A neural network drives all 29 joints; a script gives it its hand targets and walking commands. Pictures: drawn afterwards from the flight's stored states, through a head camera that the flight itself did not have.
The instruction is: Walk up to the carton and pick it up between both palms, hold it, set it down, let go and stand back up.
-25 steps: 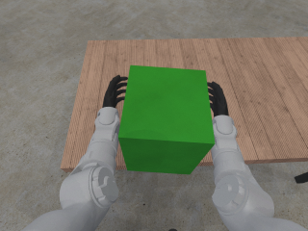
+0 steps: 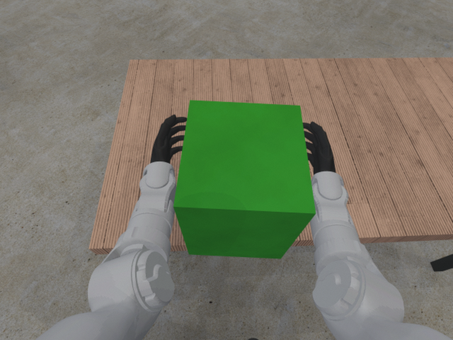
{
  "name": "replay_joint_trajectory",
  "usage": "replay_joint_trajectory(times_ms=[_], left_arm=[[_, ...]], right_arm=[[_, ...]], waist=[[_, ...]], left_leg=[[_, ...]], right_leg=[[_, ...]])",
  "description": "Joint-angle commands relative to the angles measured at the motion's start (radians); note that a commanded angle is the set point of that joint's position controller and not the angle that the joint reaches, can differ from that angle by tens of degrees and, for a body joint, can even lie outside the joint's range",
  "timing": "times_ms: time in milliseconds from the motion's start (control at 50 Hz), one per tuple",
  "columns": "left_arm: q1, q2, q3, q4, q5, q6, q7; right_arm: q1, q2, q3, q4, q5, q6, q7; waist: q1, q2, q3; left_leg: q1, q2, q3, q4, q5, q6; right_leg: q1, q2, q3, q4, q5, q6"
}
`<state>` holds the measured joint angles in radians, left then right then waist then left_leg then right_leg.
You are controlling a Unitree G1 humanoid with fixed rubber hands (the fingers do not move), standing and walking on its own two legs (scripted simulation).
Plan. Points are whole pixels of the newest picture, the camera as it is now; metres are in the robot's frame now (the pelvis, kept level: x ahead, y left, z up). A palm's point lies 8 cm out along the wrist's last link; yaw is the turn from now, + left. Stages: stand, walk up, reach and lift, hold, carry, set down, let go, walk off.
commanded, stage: reach and lift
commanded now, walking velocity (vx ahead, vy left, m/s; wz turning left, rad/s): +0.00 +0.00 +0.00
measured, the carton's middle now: (239, 186) +0.39 -0.01 -0.02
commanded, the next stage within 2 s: none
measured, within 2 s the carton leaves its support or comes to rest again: leaves its support in 0.38 s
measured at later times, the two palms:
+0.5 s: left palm (157, 163) +0.39 +0.14 +0.06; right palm (322, 174) +0.38 -0.15 +0.05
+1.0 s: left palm (145, 160) +0.37 +0.15 +0.11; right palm (331, 170) +0.36 -0.15 +0.10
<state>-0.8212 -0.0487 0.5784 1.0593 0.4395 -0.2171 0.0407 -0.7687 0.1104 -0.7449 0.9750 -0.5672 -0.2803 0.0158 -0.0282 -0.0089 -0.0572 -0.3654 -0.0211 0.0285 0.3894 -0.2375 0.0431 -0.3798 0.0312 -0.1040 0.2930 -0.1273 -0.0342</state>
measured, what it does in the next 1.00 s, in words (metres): stands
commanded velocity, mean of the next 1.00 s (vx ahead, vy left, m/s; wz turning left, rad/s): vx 0.00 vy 0.00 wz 0.00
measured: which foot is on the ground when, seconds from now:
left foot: down 0.00-1.00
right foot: down 0.00-1.00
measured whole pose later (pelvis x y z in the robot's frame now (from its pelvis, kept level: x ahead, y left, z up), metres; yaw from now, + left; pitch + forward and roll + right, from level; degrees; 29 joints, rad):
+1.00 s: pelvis -0.03 +0.00 +0.01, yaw +0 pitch +0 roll -1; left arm -0.75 -0.08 0.46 0.84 0.34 0.07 0.03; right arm -0.68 0.08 -0.50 0.91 -0.33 -0.11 -0.03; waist 0.01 -0.03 -0.01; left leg -0.11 -0.03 0.04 0.31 -0.19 0.04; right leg -0.14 0.03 -0.10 0.23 -0.09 -0.04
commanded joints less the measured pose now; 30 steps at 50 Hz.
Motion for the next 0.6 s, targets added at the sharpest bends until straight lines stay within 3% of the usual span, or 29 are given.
replay_joint_trajectory(times_ms=[0, 320, 440, 580], left_arm=[[-0.498, -0.437, -0.216, -0.001, 0.009, -0.013, -0.059], [-0.520, -0.488, -0.305, -0.009, -0.047, -0.027, -0.067], [-0.513, -0.507, -0.325, -0.015, -0.062, -0.004, -0.073], [-0.500, -0.504, -0.317, -0.037, -0.070, 0.064, -0.090]], right_arm=[[-0.483, 0.475, 0.256, 0.033, -0.030, -0.086, 0.085], [-0.525, 0.492, 0.346, 0.021, 0.018, -0.114, 0.060], [-0.549, 0.485, 0.387, 0.001, 0.050, -0.105, 0.056], [-0.559, 0.480, 0.425, -0.025, 0.100, -0.049, 0.058]], waist=[[0.009, 0.052, -0.569], [0.002, 0.042, -0.619], [0.007, 0.027, -0.590], [0.024, 0.002, -0.478]], left_leg=[[0.021, 0.076, 0.010, -0.010, 0.499, -0.077], [0.013, 0.071, 0.009, -0.026, 0.486, -0.086], [0.042, 0.068, 0.009, -0.043, 0.447, -0.087], [0.054, 0.057, 0.020, -0.096, 0.305, -0.071]], right_leg=[[0.454, -0.056, 0.017, 0.119, 0.508, 0.029], [0.546, -0.054, 0.026, 0.118, 0.581, 0.028], [0.556, -0.046, 0.022, 0.097, 0.534, 0.027], [0.578, -0.046, 0.028, 0.058, 0.409, 0.031]])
